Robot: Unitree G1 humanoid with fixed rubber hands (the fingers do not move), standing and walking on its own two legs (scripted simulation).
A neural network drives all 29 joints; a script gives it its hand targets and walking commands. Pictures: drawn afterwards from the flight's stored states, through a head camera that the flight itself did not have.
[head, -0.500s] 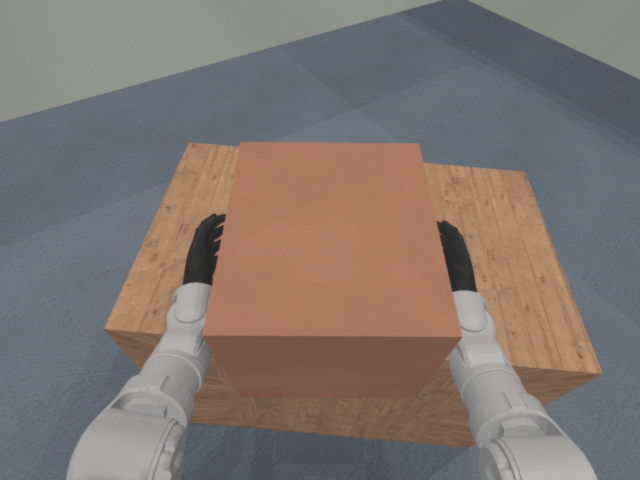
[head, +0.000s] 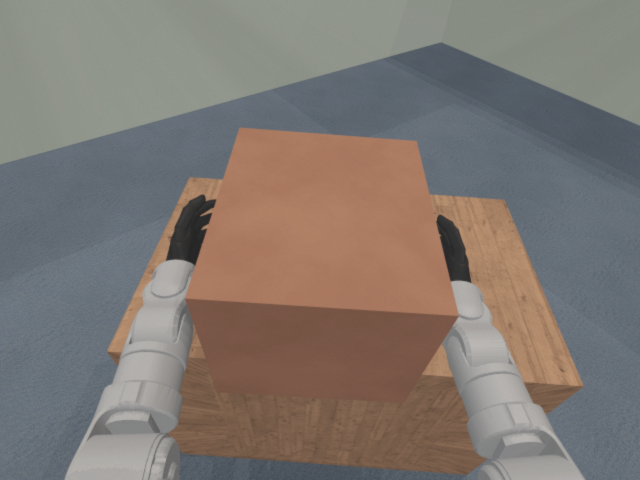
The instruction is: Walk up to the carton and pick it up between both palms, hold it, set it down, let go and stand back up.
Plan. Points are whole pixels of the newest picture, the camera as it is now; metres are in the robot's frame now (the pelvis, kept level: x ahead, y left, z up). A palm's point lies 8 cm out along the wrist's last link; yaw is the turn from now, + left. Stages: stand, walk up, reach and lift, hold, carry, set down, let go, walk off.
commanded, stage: reach and lift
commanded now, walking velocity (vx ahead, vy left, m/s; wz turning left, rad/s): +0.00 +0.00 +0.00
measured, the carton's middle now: (320, 262) +0.39 +0.00 +0.07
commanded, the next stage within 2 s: hold in 1.28 s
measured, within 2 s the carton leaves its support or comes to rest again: neither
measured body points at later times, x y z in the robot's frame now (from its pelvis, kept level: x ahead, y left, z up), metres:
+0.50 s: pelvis -0.01 +0.02 +0.00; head -0.01 +0.04 +0.45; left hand +0.37 +0.18 +0.13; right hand +0.34 -0.17 +0.11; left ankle +0.02 +0.13 -0.75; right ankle -0.02 -0.08 -0.75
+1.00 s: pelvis -0.01 +0.02 +0.00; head -0.02 +0.04 +0.45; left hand +0.37 +0.18 +0.15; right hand +0.35 -0.17 +0.13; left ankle +0.02 +0.13 -0.75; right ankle -0.02 -0.08 -0.75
